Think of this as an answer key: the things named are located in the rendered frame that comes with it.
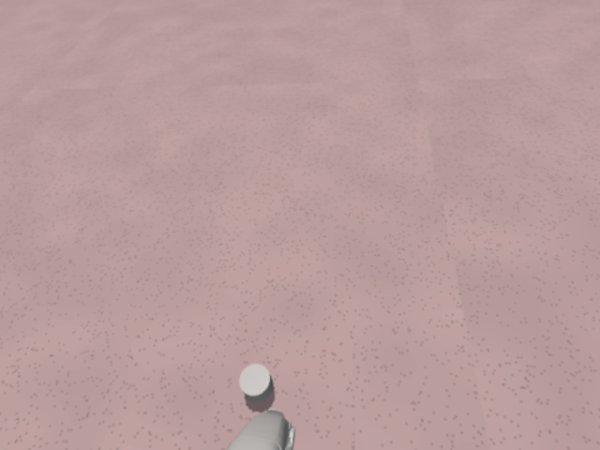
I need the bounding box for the tin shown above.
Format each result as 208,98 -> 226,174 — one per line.
239,364 -> 273,402

